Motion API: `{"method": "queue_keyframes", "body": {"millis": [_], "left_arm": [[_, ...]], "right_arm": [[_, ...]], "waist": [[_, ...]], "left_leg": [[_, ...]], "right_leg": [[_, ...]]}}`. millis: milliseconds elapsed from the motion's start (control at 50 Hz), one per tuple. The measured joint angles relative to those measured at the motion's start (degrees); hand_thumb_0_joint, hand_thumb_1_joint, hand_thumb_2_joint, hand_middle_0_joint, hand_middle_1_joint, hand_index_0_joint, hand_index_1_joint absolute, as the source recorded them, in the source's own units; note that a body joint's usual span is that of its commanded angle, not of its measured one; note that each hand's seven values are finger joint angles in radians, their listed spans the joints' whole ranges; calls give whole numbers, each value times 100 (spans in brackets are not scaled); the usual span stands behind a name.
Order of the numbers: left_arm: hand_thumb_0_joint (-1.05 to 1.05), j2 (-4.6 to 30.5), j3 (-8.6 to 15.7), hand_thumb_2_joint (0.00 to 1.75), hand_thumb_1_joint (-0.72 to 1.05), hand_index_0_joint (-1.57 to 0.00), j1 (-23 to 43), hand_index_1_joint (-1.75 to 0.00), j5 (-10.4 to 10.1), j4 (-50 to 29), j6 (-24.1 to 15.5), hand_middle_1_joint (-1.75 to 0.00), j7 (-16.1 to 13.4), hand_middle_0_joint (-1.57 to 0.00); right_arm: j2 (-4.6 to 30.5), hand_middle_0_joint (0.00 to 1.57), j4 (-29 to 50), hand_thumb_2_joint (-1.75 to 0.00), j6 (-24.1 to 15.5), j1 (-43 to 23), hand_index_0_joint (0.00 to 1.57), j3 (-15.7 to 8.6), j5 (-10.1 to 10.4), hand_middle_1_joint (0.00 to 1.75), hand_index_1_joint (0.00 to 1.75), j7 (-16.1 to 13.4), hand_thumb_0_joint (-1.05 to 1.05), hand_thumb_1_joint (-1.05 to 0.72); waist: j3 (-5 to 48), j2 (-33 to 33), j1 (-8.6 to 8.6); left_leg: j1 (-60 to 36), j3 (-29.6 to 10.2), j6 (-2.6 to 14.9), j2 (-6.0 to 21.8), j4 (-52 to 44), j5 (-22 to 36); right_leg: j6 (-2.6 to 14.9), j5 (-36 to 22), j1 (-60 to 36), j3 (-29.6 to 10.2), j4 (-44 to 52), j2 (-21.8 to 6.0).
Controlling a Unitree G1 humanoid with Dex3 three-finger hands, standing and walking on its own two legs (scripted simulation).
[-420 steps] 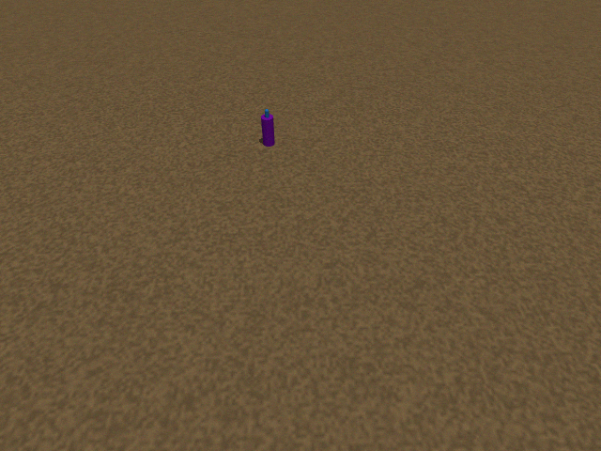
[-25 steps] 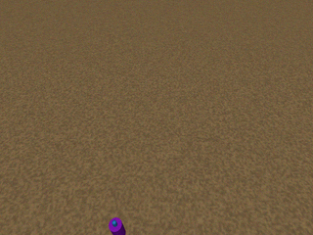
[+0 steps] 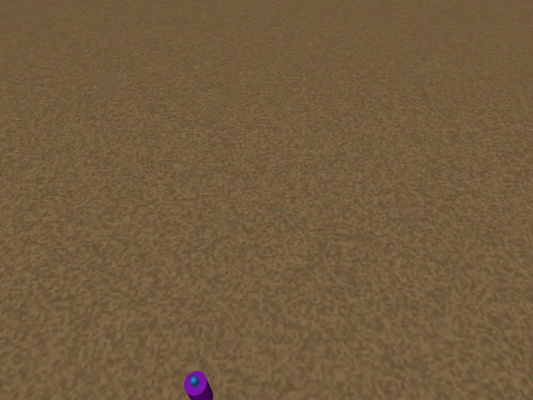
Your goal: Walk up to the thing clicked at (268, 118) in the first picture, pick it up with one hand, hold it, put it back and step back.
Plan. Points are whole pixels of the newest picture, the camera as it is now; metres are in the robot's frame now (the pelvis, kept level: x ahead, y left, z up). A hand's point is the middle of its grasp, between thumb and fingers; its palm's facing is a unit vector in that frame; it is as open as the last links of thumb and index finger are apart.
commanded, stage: stand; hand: left
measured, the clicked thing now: (198, 388) +0.33 +0.22 -0.68
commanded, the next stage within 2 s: go down in 0.20 s
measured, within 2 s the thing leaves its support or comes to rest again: neither
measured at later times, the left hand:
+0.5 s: hand out of the picture +0.14 +0.26 -0.16, palm faces +0.06 -0.94 -0.33, open 9.9 cm
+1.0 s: hand out of the picture +0.12 +0.29 -0.20, palm faces +0.08 -0.94 -0.32, open 17.1 cm
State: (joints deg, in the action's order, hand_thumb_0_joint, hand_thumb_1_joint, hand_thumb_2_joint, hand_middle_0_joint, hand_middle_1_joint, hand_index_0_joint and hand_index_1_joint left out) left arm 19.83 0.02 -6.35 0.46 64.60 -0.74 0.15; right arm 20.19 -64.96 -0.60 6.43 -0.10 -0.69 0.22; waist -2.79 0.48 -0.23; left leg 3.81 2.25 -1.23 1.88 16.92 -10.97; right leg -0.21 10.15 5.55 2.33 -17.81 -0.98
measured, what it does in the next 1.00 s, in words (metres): lowers itself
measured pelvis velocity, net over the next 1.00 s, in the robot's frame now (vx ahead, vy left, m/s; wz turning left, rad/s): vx -0.02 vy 0.02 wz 0.01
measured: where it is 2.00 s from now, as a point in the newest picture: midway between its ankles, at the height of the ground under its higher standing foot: outside the picture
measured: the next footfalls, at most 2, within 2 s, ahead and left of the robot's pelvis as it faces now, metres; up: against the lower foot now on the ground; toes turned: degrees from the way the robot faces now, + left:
none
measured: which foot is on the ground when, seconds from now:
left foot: down 0.00-1.00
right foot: down 0.00-1.00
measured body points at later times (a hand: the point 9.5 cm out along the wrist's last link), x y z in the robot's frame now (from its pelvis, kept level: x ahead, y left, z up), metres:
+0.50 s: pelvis -0.02 +0.00 -0.02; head +0.04 +0.00 +0.43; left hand +0.14 +0.31 -0.14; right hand +0.09 -0.27 -0.14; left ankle -0.02 +0.13 -0.75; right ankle +0.00 -0.12 -0.75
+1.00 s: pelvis -0.02 +0.02 -0.08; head +0.05 +0.04 +0.37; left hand +0.12 +0.34 -0.18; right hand +0.14 -0.24 -0.16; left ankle -0.02 +0.13 -0.75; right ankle +0.00 -0.12 -0.75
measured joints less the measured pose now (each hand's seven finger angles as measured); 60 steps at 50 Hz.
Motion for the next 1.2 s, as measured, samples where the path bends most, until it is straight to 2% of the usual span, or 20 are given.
{"method": "queue_keyframes", "body": {"millis": [320, 380, 420, 500, 580, 680, 820, 940, 1100, 1200], "left_arm": [[1, 6, 4, 90, 91, -20, -19, -30, 5, -15, 7, -29, 0, -20], [1, -104, 195, 85, 86, -20, 119, -26, -119, -332, -59, -25, -76, -20], [1, -147, 386, 79, 80, -17, 472, -21, -54, -273, -83, -21, -44, -17], [1, -65, 836, 60, 61, -11, 936, -13, 238, -311, -70, -13, 121, -11], [1, -17, 1090, 39, 40, -8, 845, -8, 358, -675, 106, -8, 203, -8], [0, 16, 1297, 22, 12, -7, 545, -6, 375, -1080, 324, -6, 318, -7], [0, -30, 1344, 9, -22, -8, -125, -6, 288, -2203, 515, -6, 433, -8], [0, -76, 1304, 3, -42, -9, -556, -6, 210, -3116, 836, -6, 417, -9], [0, -27, 1308, 1, -53, -9, -971, -6, 94, -3996, 1281, -5, 404, -10], [0, -2, 1355, 1, -54, -9, -1116, -6, 25, -4302, 1387, -5, 435, -9]], "right_arm": [[0, 21, 16, -90, -10, -10, 20, 0, -3, 30, 30, -8, 1, -90], [-39, 20, 766, -90, -107, 271, 20, 6, 241, 30, 30, -160, 1, -92], [-133, 20, 1164, -91, -171, 372, 20, -16, 300, 30, 30, -211, 1, -94], [-411, 20, 1697, -91, -228, 514, 20, -107, 217, 30, 30, -193, 1, -96], [-586, 20, 2053, -91, -230, 699, 20, -136, 204, 30, 30, -167, 1, -96], [-624, 20, 2397, -91, -289, 852, 20, -159, 180, 30, 30, -135, 1, -93], [-563, 20, 2781, -90, -505, 856, 20, -226, 170, 30, 30, -220, 1, -91], [-573, 20, 3007, -89, -688, 718, 20, -193, 156, 30, 30, -328, 1, -88], [-666, 20, 3255, -89, -900, 613, 20, -61, 129, 30, 30, -436, 1, -87], [-707, 21, 3335, -89, -996, 624, 20, -17, 103, 30, 30, -462, 1, -87]], "waist": [[13, -2, -13], [9, 11, 18], [-19, 0, 24], [119, -93, 68], [269, -106, 152], [474, -66, 208], [654, -26, 182], [778, -28, 161], [917, -18, 183], [986, 1, 191]], "left_leg": [[-25, 16, 16, -18, -9, -12], [447, -55, 46, -41, 406, -143], [834, -86, 48, -41, 733, -237], [1637, -83, 35, -14, 1419, -476], [2066, -63, 51, 4, 1888, -697], [2681, -69, 82, 19, 2601, -1027], [3511, -116, 133, 24, 3602, -1478], [3980, -169, 159, 33, 4144, -1712], [4418, -254, 174, 39, 4620, -1919], [4678, -292, 173, 37, 4865, -2015]], "right_leg": [[-17, 15, -12, -17, -7, -18], [-17, 147, 409, 43, -378, -57], [-7, 237, 772, 64, -675, -69], [14, 460, 1576, 39, -1342, -66], [6, 644, 2001, 5, -1771, -63], [-24, 921, 2583, -12, -2401, -72], [-76, 1315, 3354, -2, -3296, -97], [-107, 1511, 3771, 30, -3755, -102], [-126, 1692, 4143, 95, -4147, -106], [-125, 1788, 4383, 122, -4375, -113]]}}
